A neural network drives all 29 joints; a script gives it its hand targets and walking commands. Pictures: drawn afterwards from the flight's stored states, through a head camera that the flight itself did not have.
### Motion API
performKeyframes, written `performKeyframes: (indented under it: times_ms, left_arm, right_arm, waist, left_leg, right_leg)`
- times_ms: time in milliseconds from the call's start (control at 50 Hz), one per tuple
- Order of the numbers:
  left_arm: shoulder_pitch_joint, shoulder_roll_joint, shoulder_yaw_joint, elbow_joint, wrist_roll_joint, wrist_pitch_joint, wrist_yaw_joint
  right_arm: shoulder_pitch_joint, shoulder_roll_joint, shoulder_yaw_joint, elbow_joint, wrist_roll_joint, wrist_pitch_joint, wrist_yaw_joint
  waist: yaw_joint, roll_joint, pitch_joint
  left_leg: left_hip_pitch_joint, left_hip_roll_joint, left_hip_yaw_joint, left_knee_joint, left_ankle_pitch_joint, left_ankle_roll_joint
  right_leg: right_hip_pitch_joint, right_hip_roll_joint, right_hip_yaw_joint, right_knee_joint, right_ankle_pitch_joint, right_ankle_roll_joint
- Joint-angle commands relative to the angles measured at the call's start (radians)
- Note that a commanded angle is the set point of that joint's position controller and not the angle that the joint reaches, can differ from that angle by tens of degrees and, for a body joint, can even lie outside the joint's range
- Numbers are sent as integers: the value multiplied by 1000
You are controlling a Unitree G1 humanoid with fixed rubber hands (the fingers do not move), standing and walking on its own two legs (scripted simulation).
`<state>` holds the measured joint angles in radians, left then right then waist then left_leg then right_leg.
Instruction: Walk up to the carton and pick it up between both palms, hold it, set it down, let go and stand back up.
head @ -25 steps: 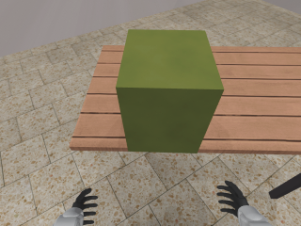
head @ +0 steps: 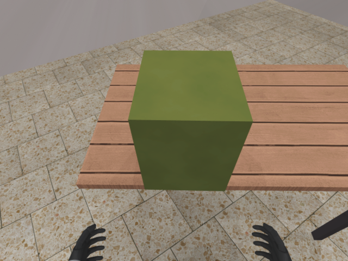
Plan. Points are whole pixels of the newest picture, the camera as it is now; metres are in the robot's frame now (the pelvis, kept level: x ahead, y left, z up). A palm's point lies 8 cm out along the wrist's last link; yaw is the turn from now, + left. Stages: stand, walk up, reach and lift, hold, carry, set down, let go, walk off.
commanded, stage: reach and lift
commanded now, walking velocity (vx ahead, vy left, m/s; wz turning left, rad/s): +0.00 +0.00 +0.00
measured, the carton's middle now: (186, 123) +0.46 -0.01 +0.05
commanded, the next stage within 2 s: none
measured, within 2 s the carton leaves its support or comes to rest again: neither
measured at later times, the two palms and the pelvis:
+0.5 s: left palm (75, 253) +0.16 +0.24 -0.04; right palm (286, 259) +0.14 -0.21 -0.04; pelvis +0.00 +0.02 +0.00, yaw -1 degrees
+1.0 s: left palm (85, 224) +0.21 +0.22 +0.00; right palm (279, 225) +0.20 -0.20 +0.00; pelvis -0.01 +0.01 +0.00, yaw +0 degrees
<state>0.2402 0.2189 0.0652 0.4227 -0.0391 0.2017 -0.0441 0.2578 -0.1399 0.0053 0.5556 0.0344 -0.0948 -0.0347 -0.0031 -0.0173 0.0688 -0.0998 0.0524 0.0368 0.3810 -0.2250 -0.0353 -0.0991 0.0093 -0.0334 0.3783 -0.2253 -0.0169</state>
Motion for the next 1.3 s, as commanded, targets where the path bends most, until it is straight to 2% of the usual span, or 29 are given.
performKeyframes:
  times_ms: [0, 160, 180, 280, 440, 540, 720, 880, 960, 1000, 1040, 1060, 1160, 1280]
  left_arm:
    - [-34, 121, 46, -124, 16, -65, 12]
    - [-36, 98, -7, -192, 0, -155, 56]
    - [-31, 100, -11, -211, -6, -164, 61]
    - [-17, 97, -47, -253, -44, -191, 81]
    - [-8, 97, -75, -319, -105, -215, 93]
    - [-33, 94, -75, -335, -125, -236, 90]
    - [-151, 100, -87, -320, -166, -328, 93]
    - [-253, 111, -77, -267, -182, -386, 84]
    - [-306, 130, -68, -279, -191, -362, 77]
    - [-320, 137, -62, -311, -195, -331, 75]
    - [-332, 146, -48, -344, -197, -287, 71]
    - [-341, 151, -42, -362, -199, -264, 68]
    - [-346, 162, -2, -478, -184, -140, 54]
    - [-397, 160, 14, -539, -187, -33, 49]
  right_arm:
    - [-20, -83, -36, -120, 1, -53, 3]
    - [-29, -113, -83, -126, 27, -110, 29]
    - [-23, -117, -87, -132, 32, -114, 32]
    - [-24, -132, -102, -197, 59, -113, 49]
    - [-16, -142, -113, -326, 97, -95, 60]
    - [-21, -133, -115, -393, 103, -81, 58]
    - [-106, -102, -111, -433, 105, -82, 35]
    - [-205, -88, -78, -426, 135, -97, -3]
    - [-248, -92, -61, -448, 162, -76, -22]
    - [-266, -97, -57, -475, 171, -56, -31]
    - [-285, -107, -46, -518, 187, -35, -40]
    - [-292, -110, -41, -535, 191, -23, -46]
    - [-295, -134, -31, -610, 219, 40, -70]
    - [-328, -167, -51, -641, 234, 113, -74]
  waist:
    - [10, -1, -84]
    - [12, 87, -89]
    - [7, 88, -85]
    - [20, 93, -74]
    - [34, 57, -63]
    - [35, 34, -52]
    - [39, 27, -76]
    - [20, 11, -119]
    - [10, 11, -139]
    - [11, 9, -161]
    - [17, 3, -177]
    - [10, -5, -191]
    - [15, 5, -209]
    - [3, 30, -188]
  left_leg:
    - [65, -61, 39, -59, 230, 7]
    - [79, -48, 41, -66, 291, -24]
    - [75, -45, 38, -67, 296, -25]
    - [53, -43, 36, -72, 270, -32]
    - [43, -37, 18, -74, 246, -24]
    - [32, -41, 14, -84, 186, -16]
    - [0, -42, 11, -89, 109, 2]
    - [-24, -52, -1, -72, 83, 19]
    - [-26, -59, -5, -62, 70, 26]
    - [-19, -61, -3, -58, 99, 28]
    - [-3, -63, -4, -56, 138, 28]
    - [12, -66, -3, -55, 156, 28]
    - [71, -70, 4, -60, 257, 11]
    - [99, -57, -1, -71, 281, -2]
  right_leg:
    - [6, -1, 20, -105, 275, 31]
    - [17, 19, 18, -108, 245, 1]
    - [20, 20, 15, -107, 238, -4]
    - [25, 28, 14, -102, 193, -13]
    - [10, 26, 23, -100, 153, -22]
    - [-6, 19, 36, -98, 105, -21]
    - [-4, 2, 62, -77, 72, -22]
    - [17, -8, 81, -55, 89, -9]
    - [19, -12, 84, -54, 90, -3]
    - [31, -13, 87, -55, 131, 3]
    - [44, -11, 85, -54, 177, 9]
    - [55, -9, 84, -55, 205, 15]
    - [84, 3, 79, -69, 314, 20]
    - [70, 12, 70, -92, 282, 9]
